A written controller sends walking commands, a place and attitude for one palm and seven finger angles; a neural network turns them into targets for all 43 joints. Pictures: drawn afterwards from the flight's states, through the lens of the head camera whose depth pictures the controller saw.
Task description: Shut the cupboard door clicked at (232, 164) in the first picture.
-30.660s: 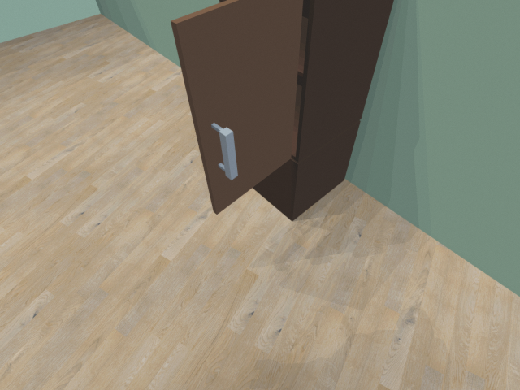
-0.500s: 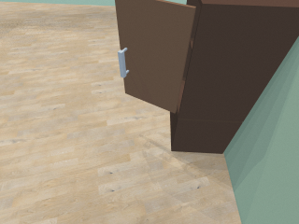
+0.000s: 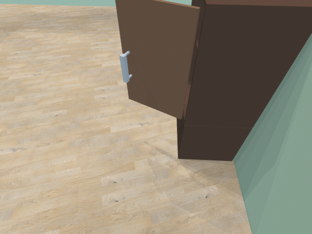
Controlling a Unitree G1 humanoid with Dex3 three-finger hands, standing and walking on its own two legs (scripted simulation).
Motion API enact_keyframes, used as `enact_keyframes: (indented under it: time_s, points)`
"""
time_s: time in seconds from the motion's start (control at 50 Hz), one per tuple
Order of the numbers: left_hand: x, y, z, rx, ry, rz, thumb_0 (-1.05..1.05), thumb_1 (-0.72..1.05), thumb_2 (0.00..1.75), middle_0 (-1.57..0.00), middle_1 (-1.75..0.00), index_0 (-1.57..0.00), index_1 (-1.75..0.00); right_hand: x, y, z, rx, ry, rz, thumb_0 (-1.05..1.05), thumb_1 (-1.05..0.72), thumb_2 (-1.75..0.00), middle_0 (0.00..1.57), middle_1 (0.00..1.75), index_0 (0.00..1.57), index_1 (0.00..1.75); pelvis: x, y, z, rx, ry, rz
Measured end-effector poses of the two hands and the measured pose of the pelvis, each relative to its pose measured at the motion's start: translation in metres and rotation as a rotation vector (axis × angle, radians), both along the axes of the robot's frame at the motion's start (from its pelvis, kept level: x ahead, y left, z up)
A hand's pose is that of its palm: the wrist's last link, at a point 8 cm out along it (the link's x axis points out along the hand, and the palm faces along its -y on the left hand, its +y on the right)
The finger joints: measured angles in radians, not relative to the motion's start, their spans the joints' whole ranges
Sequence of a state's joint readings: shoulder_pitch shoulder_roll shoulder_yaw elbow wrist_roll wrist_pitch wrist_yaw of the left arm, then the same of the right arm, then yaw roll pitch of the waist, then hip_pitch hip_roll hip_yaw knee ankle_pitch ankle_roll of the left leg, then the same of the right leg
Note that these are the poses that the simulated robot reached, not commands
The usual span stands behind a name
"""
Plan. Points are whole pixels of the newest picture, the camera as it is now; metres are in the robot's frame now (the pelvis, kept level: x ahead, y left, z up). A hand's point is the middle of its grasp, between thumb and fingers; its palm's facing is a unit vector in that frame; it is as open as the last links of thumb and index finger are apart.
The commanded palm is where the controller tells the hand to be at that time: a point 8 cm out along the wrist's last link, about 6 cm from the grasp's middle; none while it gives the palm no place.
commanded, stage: walk to a spot facing it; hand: left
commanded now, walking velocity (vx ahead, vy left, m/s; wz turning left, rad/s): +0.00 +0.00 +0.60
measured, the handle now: (127, 66) +0.90 +0.20 -0.09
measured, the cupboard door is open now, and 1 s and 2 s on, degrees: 64 64 64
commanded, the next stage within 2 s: none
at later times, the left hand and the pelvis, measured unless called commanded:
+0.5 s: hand out of the picture +0.01 +0.22 -0.18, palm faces +0.28 -0.93 -0.24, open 7.4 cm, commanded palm none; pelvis -0.02 +0.00 -0.01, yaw +15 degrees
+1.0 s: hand out of the picture -0.07 +0.14 -0.16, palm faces +0.55 -0.79 -0.27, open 7.4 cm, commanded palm none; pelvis -0.01 -0.06 -0.01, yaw +35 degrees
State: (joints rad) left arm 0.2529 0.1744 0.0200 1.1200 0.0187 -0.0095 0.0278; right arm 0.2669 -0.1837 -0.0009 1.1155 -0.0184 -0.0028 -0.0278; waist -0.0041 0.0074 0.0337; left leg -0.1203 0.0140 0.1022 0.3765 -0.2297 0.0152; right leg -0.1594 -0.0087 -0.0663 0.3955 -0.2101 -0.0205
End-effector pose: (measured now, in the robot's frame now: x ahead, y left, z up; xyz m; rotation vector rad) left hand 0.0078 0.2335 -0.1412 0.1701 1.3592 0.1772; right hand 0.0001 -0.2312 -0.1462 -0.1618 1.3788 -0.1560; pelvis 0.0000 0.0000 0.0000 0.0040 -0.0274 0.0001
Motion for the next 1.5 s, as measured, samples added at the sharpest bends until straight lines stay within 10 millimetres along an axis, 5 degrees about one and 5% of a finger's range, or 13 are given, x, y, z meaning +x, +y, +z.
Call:
enact_keyframes:
  time_s: [0.2, 0.36, 0.56, 0.72, 0.84, 0.98, 1.12, 1.2, 1.38, 1.5]
  points:
    - [-0.001, -0.003, -0.008, 0.001, -0.03, 0.07, 0.0, 0.9, 0.9, -0.2, -0.3, -0.2, -0.3, 0.009, -0.002, -0.006, 0.006, 0.035, 0.049, 0.0, -0.91, -0.9, 0.2, 0.3, 0.2, 0.3, -0.004, -0.005, -0.008, -0.009, 0.012, 0.074]
    - [-0.019, 0.017, -0.028, -0.012, -0.06, 0.192, 0.0, 0.9, 0.9, -0.2, -0.3, -0.2, -0.3, 0.034, 0.01, -0.007, -0.027, 0.022, 0.16, 0.0, -0.91, -0.9, 0.2, 0.3, 0.2, 0.3, -0.012, 0.008, -0.021, -0.019, 0.007, 0.188]
    - [-0.02, 0.035, 0.002, 0.055, -0.129, 0.261, 0.0, 0.9, 0.9, -0.19, -0.3, -0.2, -0.3, 0.069, 0.004, 0.01, -0.046, -0.02, 0.292, 0.0, -0.9, -0.9, 0.2, 0.3, 0.2, 0.3, -0.021, -0.003, -0.004, -0.037, 0.053, 0.297]
    - [-0.023, 0.011, 0.014, 0.128, -0.211, 0.322, 0.0, 0.9, 0.9, -0.19, -0.3, -0.2, -0.3, 0.114, -0.032, -0.004, -0.033, -0.061, 0.381, 0.0, -0.9, -0.9, 0.2, 0.3, 0.21, 0.3, -0.019, -0.041, -0.013, -0.018, 0.066, 0.407]
    - [-0.061, -0.024, 0.02, 0.138, -0.155, 0.405, 0.0, 0.9, 0.9, -0.2, -0.3, -0.2, -0.3, 0.156, -0.04, -0.004, -0.013, -0.102, 0.455, 0.0, -0.91, -0.9, 0.2, 0.3, 0.2, 0.3, -0.017, -0.056, -0.009, 0.01, 0.045, 0.485]
    - [-0.103, -0.052, 0.013, 0.094, -0.103, 0.526, 0.0, 0.9, 0.9, -0.2, -0.3, -0.2, -0.3, 0.191, -0.011, 0.005, 0.01, -0.116, 0.583, 0.0, -0.91, -0.9, 0.2, 0.3, 0.2, 0.3, -0.014, -0.058, -0.005, 0.027, 0.047, 0.593]
    - [-0.168, -0.059, -0.018, 0.047, -0.044, 0.693, 0.0, 0.9, 0.9, -0.2, -0.3, -0.21, -0.3, 0.222, 0.058, 0.004, 0.017, -0.2, 0.766, 0.0, -0.91, -0.9, 0.2, 0.3, 0.2, 0.3, -0.023, -0.04, -0.023, -0.006, 0.045, 0.697]
    - [-0.191, -0.056, -0.021, 0.047, 0.009, 0.75, 0.01, 0.9, 0.9, -0.2, -0.3, -0.2, -0.3, 0.224, 0.084, 0.013, 0.024, -0.238, 0.832, 0.0, -0.91, -0.9, 0.2, 0.3, 0.2, 0.3, -0.026, -0.038, -0.02, -0.006, 0.034, 0.73]
    - [-0.168, -0.04, 0.008, 0.116, -0.12, 0.793, 0.01, 0.91, 0.9, -0.19, -0.3, -0.2, -0.3, 0.22, 0.081, 0.011, 0.04, -0.17, 0.899, 0.0, -0.9, -0.9, 0.2, 0.3, 0.21, 0.3, -0.013, -0.044, -0.008, -0.028, 0.027, 0.827]
    - [-0.138, -0.045, 0.016, 0.197, -0.197, 0.806, 0.0, 0.9, 0.9, -0.2, -0.3, -0.2, -0.3, 0.243, 0.061, -0.015, 0.05, -0.101, 0.907, 0.0, -0.9, -0.9, 0.2, 0.3, 0.21, 0.3, 0.02, -0.051, -0.021, -0.006, 0.041, 0.9]
